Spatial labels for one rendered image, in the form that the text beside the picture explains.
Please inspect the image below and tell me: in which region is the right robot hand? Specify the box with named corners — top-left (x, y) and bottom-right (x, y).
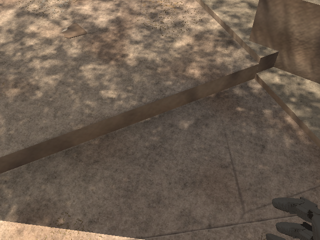
top-left (265, 197), bottom-right (320, 240)

